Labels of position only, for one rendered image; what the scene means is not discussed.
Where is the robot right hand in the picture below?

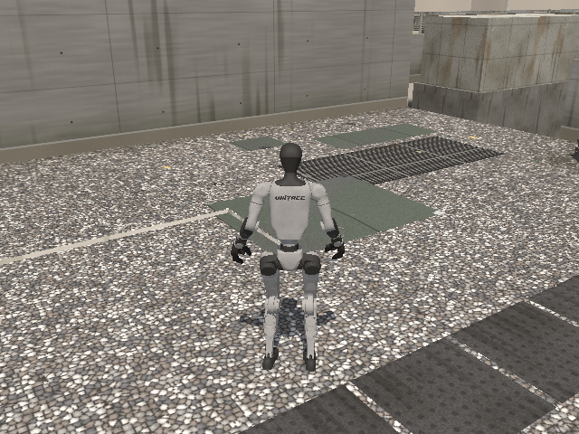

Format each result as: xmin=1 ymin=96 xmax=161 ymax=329
xmin=325 ymin=242 xmax=345 ymax=259

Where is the left robot thigh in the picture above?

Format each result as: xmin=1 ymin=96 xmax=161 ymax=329
xmin=260 ymin=252 xmax=281 ymax=314

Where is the robot right upper arm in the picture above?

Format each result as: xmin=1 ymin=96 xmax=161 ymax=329
xmin=309 ymin=183 xmax=335 ymax=232

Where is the robot left hand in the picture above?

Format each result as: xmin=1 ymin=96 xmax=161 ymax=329
xmin=231 ymin=243 xmax=252 ymax=264

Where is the robot left upper arm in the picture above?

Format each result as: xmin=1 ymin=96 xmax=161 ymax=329
xmin=244 ymin=182 xmax=271 ymax=231

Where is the robot right shin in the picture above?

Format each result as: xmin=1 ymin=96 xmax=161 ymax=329
xmin=304 ymin=298 xmax=318 ymax=359

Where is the right robot forearm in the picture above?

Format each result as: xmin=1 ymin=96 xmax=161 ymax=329
xmin=327 ymin=218 xmax=343 ymax=247

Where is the left robot forearm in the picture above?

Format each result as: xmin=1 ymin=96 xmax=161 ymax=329
xmin=234 ymin=217 xmax=253 ymax=249

